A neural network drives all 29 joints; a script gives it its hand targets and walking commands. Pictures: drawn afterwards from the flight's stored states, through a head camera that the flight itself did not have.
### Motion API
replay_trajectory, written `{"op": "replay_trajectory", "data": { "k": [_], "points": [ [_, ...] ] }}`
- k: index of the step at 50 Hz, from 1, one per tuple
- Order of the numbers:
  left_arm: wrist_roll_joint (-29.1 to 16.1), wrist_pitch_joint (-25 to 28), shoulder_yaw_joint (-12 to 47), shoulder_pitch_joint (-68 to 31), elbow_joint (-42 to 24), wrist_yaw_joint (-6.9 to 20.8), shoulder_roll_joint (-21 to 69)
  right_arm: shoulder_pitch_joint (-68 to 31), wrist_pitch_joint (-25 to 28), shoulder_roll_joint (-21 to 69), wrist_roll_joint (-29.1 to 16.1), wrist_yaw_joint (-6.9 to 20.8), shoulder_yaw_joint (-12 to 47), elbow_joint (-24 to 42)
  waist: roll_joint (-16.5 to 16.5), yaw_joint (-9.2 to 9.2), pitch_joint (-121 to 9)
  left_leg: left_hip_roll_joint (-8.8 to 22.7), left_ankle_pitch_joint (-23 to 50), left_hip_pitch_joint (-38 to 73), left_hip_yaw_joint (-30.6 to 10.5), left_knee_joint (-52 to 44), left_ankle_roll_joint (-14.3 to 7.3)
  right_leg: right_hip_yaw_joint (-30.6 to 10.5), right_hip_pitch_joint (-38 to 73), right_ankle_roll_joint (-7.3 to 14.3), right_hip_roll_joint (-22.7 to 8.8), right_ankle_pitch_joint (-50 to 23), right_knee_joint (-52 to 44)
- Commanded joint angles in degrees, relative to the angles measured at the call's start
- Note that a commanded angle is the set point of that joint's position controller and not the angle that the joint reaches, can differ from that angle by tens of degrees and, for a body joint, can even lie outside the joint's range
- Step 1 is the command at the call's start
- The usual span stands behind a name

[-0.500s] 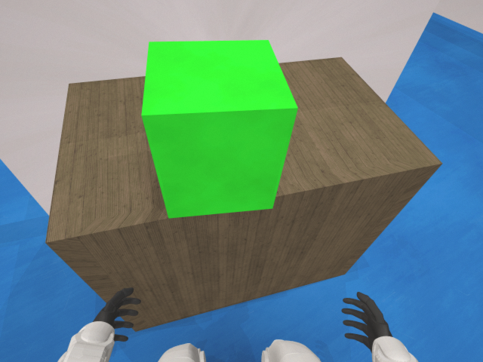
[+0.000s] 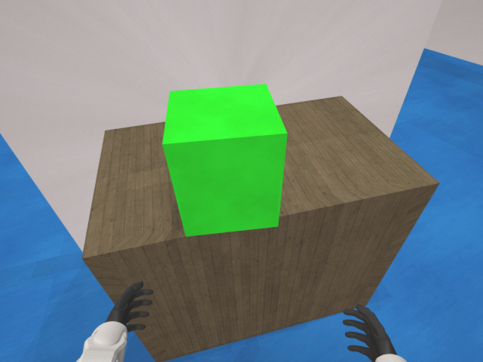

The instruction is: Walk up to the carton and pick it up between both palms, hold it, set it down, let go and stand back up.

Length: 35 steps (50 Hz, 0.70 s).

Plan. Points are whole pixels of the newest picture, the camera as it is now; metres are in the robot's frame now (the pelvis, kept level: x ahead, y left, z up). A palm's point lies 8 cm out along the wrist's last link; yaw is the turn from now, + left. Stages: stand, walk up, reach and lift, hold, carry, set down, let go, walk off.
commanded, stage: reach and lift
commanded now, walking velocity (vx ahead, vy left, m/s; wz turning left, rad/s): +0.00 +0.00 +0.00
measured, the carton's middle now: (225, 160) +0.51 +0.03 +0.08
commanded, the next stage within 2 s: none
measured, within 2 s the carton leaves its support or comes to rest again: neither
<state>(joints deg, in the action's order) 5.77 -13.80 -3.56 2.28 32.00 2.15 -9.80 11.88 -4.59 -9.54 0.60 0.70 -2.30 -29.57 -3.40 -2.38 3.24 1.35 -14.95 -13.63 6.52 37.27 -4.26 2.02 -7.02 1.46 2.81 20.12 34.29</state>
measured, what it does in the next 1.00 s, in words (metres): shifts its weight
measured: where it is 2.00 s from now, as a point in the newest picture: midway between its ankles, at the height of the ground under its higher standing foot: outside the picture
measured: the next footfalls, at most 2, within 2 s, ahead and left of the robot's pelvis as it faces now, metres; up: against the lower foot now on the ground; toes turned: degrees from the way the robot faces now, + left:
none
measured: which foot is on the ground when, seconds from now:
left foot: down 0.00-1.00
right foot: down 0.00-1.00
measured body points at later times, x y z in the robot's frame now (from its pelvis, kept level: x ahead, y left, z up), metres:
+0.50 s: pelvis +0.03 +0.03 +0.02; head +0.00 +0.04 +0.47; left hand +0.25 +0.23 -0.02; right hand +0.23 -0.20 -0.02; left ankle +0.07 +0.07 -0.72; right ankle +0.01 -0.10 -0.72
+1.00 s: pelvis +0.06 +0.02 +0.02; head +0.04 +0.03 +0.47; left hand +0.27 +0.22 +0.02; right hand +0.27 -0.20 +0.02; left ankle +0.07 +0.07 -0.72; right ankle +0.02 -0.10 -0.72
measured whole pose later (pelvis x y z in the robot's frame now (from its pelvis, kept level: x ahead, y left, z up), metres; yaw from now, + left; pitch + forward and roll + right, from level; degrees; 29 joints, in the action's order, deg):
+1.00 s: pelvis +0.06 +0.02 +0.02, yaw -2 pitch -3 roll -1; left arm -7.2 0.6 5.5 14.0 10.0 -7.8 -9.9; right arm 14.4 7.2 -11.5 -13.2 4.5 -2.9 -17.5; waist 0.4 3.3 -0.7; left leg -1.9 -10.5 -7.2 8.8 19.8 -4.7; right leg -0.8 -2.1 0.0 0.6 13.6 18.3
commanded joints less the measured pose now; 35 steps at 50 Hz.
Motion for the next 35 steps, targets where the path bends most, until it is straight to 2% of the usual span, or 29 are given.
{"op": "replay_trajectory", "data": {
  "k": [1,2,3,4,5,9,11,13,15,16,18,19,20,21,22,23,26,27,28,30,33,35],
  "points": [
    [-6.6,4.4,1.0,-10.2,-7.3,-1.2,-10.7,-5.8,4.4,0.8,-2.7,-0.6,0.1,8.9,17.2,-0.41,3.0,-0.3,3.9,18.8,-4.6,-8.8,4.1,-7.6,-26.6,0.9,-9.6,7.2,-20.4],
    [-8.1,4.9,2.5,-10.4,-8.9,-2.5,-9.4,-4.9,4.7,-0.4,-2.6,-0.2,-0.5,8.3,13.2,-0.65,1.9,-0.4,2.9,24.4,-5.1,-10.1,4.3,-6.6,-31.8,1.6,-9.2,6.5,-21.2],
    [-9.0,5.8,2.7,-9.9,-9.9,-3.2,-9.2,-4.8,4.8,0.0,-3.6,0.3,0.7,8.9,11.3,0.54,0.3,-0.3,1.5,25.3,-5.1,-10.5,4.2,-7.1,-32.1,2.3,-9.2,8.6,-21.5],
    [-9.5,6.2,2.6,-10.4,-9.4,-3.8,-9.8,-5.5,4.6,-0.7,-3.5,0.8,0.4,8.2,8.3,0.85,-1.1,-0.3,-1.0,23.6,-5.3,-11.7,3.8,-7.2,-30.8,2.5,-9.0,9.8,-21.0],
    [-9.3,6.8,1.7,-11.1,-9.9,-4.1,-11.5,-7.0,5.0,-0.3,-3.8,0.9,0.6,9.7,7.9,1.84,-2.3,-0.5,-2.3,22.5,-4.8,-10.8,3.6,-8.7,-29.2,3.0,-9.8,12.8,-21.4],
    [-9.7,8.3,2.2,-10.7,-11.4,-4.8,-12.2,-6.8,6.1,0.0,-4.9,0.6,1.0,7.9,5.8,1.36,-2.9,-0.5,-1.0,26.9,-5.7,-10.4,4.3,-8.9,-32.0,4.0,-10.8,14.0,-22.8],
    [-10.3,7.6,3.5,-9.3,-13.2,-5.5,-11.1,-7.3,6.4,-2.0,-4.9,0.5,-0.2,8.2,1.8,1.18,-3.6,0.6,-2.2,25.7,-5.5,-13.2,4.6,-6.3,-30.4,3.6,-9.3,7.6,-20.5],
    [-10.0,7.0,4.5,-6.6,-13.2,-6.2,-9.0,-8.3,7.0,-4.0,-4.7,1.2,-1.9,7.6,-2.1,1.86,-3.5,2.7,-6.1,21.0,-6.8,-17.7,4.7,-3.2,-22.5,3.4,-6.2,2.7,-17.3],
    [-9.5,7.6,4.9,-4.5,-14.9,-7.2,-8.4,-9.3,7.8,-5.6,-5.0,2.3,-3.1,8.2,-3.5,2.91,-3.9,3.7,-8.1,15.2,-7.0,-21.3,4.5,-1.7,-14.2,2.6,-4.5,-1.6,-15.5],
    [-9.6,7.9,5.7,-3.6,-14.9,-7.4,-7.9,-9.7,8.0,-5.7,-5.3,2.9,-3.4,7.9,-2.5,2.57,-4.3,4.2,-8.7,13.9,-7.7,-22.4,4.5,-1.2,-11.4,2.4,-4.0,-3.0,-14.9],
    [-9.7,9.0,6.3,-2.4,-15.9,-8.4,-6.6,-9.6,8.6,-7.0,-6.0,4.1,-3.9,6.9,-2.5,3.45,-4.7,5.3,-8.4,11.9,-9.2,-24.3,4.7,-0.6,-8.3,1.8,-2.8,-6.4,-13.7],
    [-9.5,9.6,6.4,-2.0,-15.2,-9.0,-6.5,-9.7,8.7,-7.4,-6.2,4.7,-4.5,6.4,-2.0,3.19,-4.9,5.7,-8.8,10.0,-9.4,-24.8,4.8,-0.3,-6.3,1.6,-2.5,-7.1,-13.6],
    [-9.3,9.9,6.1,-1.4,-14.2,-9.2,-7.2,-9.8,8.6,-7.2,-6.5,4.9,-3.7,6.1,0.2,3.9,-3.5,5.0,-4.7,10.4,-8.3,-24.0,4.6,-0.9,-6.5,1.7,-2.7,-6.9,-14.9],
    [-9.5,10.0,6.4,-0.8,-14.3,-9.1,-7.0,-9.1,8.6,-7.2,-6.7,4.7,-3.5,7.0,3.0,3.37,-3.5,4.1,0.2,12.3,-7.8,-22.7,4.7,-1.4,-7.5,1.6,-2.9,-7.9,-16.0],
    [-9.7,10.2,6.4,-0.4,-15.3,-9.0,-6.8,-8.4,8.7,-6.9,-7.3,4.7,-3.1,7.7,4.5,3.67,-3.8,3.5,3.0,16.2,-7.5,-21.9,4.9,-1.7,-9.9,1.6,-3.2,-8.2,-17.2],
    [-10.2,10.5,7.1,-0.5,-16.8,-9.1,-5.6,-8.1,8.9,-7.5,-7.9,4.9,-3.1,7.2,4.5,4.06,-4.2,3.8,5.9,18.9,-8.4,-21.6,5.4,-1.5,-11.5,1.8,-2.8,-9.2,-17.3],
    [-10.6,12.8,8.1,1.2,-20.2,-9.5,-4.0,-5.9,10.6,-8.4,-9.3,5.5,-3.5,8.5,3.7,3.35,-8.0,3.7,13.2,23.1,-8.8,-20.1,6.4,-2.0,-13.6,2.2,-2.7,-12.4,-18.5],
    [-10.5,13.6,8.3,2.0,-20.6,-9.7,-3.8,-5.8,11.0,-8.9,-9.1,5.5,-3.8,9.0,3.8,3.84,-8.2,3.9,15.1,23.7,-9.0,-19.9,6.6,-2.0,-13.1,2.2,-2.2,-13.3,-18.6],
    [-10.9,14.1,8.2,1.6,-20.1,-9.7,-4.1,-5.7,11.3,-9.4,-9.5,5.4,-3.5,8.6,3.4,3.53,-7.6,3.6,15.6,22.6,-9.1,-19.9,6.8,-2.2,-12.2,2.2,-1.9,-13.5,-18.9],
    [-11.0,15.0,8.6,2.5,-22.0,-10.0,-3.5,-5.5,11.9,-9.6,-10.4,5.2,-3.8,10.0,1.8,4.2,-7.1,4.1,14.9,19.8,-9.3,-21.0,7.0,-2.5,-9.5,2.5,-2.0,-13.9,-18.3],
    [-10.8,14.7,8.3,3.9,-24.0,-10.3,-3.7,-4.9,12.1,-9.8,-11.8,5.1,-3.5,10.8,1.6,4.64,-5.5,3.7,16.5,19.1,-9.2,-20.8,7.3,-2.9,-8.3,2.7,-1.8,-14.3,-18.8],
    [-11.1,14.6,8.0,5.2,-26.1,-10.4,-3.2,-3.9,12.4,-9.4,-12.9,5.0,-3.1,14.3,1.9,5.37,-6.2,3.4,17.8,20.0,-8.7,-20.6,7.3,-3.4,-8.6,2.6,-2.2,-14.6,-19.3]
  ]
}}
